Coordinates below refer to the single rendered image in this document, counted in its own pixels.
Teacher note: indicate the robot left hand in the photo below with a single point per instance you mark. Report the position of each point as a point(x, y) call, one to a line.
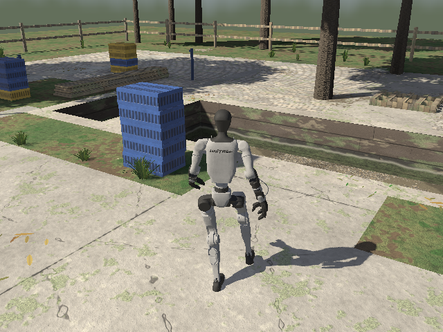
point(198, 180)

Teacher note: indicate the robot right forearm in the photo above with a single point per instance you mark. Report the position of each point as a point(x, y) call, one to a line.
point(257, 189)

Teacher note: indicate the robot left upper arm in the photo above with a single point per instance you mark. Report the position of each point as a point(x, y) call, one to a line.
point(197, 155)

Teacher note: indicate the right robot shin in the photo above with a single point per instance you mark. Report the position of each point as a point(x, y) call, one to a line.
point(246, 234)

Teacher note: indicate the robot right upper arm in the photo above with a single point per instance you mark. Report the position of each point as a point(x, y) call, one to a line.
point(247, 158)

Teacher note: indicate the robot right hand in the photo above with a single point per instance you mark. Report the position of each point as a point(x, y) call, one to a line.
point(264, 209)

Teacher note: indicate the robot left forearm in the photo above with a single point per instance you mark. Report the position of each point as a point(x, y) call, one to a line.
point(192, 178)

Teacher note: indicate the robot head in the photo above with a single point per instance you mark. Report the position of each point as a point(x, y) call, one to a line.
point(222, 120)

